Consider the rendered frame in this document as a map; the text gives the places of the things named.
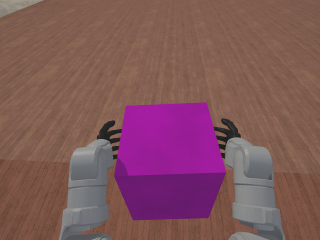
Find robot right hand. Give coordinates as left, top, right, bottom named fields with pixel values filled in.
left=214, top=118, right=241, bottom=159

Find robot left hand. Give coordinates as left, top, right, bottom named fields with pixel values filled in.
left=97, top=120, right=122, bottom=159

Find carton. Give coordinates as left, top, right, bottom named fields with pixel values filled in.
left=114, top=102, right=226, bottom=221

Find right robot forearm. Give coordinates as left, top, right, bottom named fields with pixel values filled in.
left=224, top=137, right=286, bottom=240

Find left robot forearm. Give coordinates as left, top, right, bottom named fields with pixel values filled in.
left=59, top=139, right=114, bottom=240

